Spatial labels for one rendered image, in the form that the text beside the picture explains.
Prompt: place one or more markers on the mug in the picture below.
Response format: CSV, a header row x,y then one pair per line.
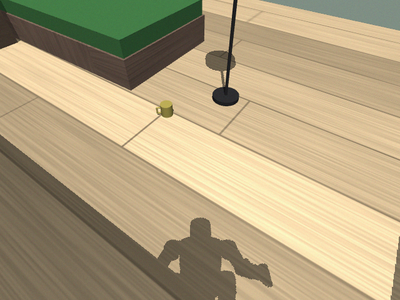
x,y
166,109

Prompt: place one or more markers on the bed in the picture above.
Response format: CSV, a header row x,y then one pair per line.
x,y
123,41

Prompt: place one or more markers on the floor lamp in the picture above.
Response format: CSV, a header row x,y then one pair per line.
x,y
227,96

